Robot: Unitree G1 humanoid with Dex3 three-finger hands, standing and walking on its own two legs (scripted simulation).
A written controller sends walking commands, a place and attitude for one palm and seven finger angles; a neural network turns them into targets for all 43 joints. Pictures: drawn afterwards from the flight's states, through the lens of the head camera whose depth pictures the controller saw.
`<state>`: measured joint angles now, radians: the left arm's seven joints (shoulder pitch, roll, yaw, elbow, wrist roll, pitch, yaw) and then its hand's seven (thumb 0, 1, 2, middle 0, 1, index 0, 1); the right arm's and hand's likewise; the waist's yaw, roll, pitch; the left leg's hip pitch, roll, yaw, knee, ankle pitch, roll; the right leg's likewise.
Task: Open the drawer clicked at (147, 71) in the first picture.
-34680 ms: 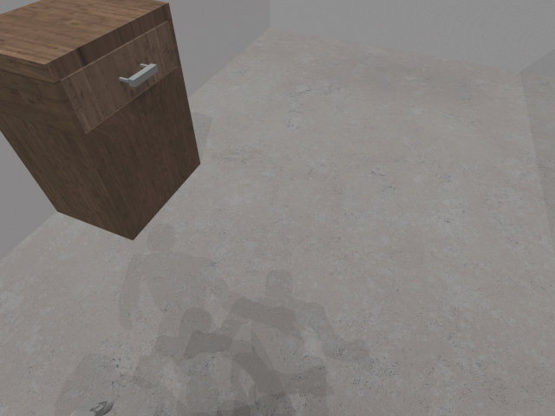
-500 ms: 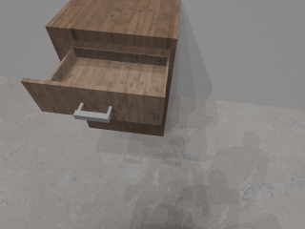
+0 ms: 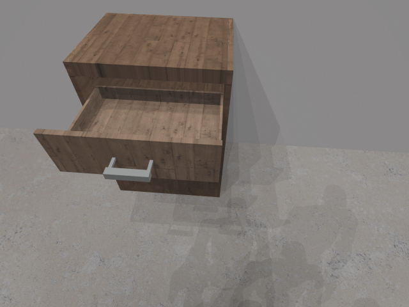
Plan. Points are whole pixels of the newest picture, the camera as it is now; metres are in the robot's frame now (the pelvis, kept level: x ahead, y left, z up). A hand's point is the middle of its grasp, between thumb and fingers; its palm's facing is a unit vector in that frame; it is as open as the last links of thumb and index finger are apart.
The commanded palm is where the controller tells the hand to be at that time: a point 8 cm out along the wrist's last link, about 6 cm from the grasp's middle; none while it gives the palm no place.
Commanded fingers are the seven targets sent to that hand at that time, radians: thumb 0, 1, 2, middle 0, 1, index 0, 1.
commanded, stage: let the arm hang, fingers relaxed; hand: left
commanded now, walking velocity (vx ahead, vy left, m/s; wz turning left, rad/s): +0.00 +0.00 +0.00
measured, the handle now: (129, 168) +0.50 +0.26 -0.11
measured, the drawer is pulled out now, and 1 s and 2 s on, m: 0.29 0.29 0.29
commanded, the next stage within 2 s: look to check the result in 0.20 s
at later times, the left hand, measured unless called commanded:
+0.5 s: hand out of the picture -0.02 +0.16 -0.18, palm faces +0.04 -0.99 -0.15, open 7.4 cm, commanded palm none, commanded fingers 0.00 0.90 0.90 -0.20 -0.30 -0.20 -0.30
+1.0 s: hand out of the picture +0.00 +0.17 -0.18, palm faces +0.04 -0.99 -0.16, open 7.3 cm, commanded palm none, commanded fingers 0.00 0.90 0.90 -0.20 -0.30 -0.20 -0.30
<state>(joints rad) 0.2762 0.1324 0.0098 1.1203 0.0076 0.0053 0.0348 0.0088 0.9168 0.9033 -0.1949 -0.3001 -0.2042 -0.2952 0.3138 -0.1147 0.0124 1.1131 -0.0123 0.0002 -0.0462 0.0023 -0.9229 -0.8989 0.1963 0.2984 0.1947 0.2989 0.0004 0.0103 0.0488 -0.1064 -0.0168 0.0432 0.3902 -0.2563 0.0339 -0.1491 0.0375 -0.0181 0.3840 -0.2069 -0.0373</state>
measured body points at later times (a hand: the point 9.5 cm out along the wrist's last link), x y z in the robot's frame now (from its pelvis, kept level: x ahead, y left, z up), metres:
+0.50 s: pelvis +0.01 +0.01 +0.00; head +0.03 +0.01 +0.45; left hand -0.02 +0.21 -0.17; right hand -0.03 -0.19 -0.16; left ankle -0.03 +0.09 -0.74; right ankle +0.00 -0.10 -0.74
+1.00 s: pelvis +0.02 +0.01 +0.00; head +0.05 +0.01 +0.45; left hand +0.00 +0.22 -0.17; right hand -0.01 -0.19 -0.16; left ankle -0.03 +0.09 -0.74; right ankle +0.00 -0.10 -0.74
